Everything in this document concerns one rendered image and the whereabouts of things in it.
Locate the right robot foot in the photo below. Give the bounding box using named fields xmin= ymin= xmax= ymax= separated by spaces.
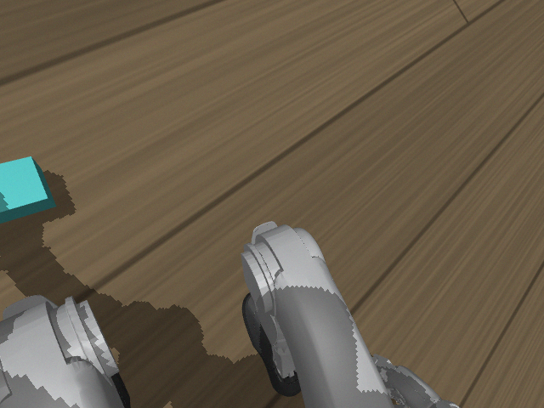
xmin=242 ymin=292 xmax=301 ymax=397

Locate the left robot foot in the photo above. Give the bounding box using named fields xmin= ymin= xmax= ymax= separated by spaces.
xmin=111 ymin=372 xmax=131 ymax=408

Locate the right robot hand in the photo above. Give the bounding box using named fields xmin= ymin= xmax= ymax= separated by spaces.
xmin=372 ymin=354 xmax=442 ymax=408

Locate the carton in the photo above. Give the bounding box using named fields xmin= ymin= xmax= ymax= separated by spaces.
xmin=0 ymin=156 xmax=56 ymax=224

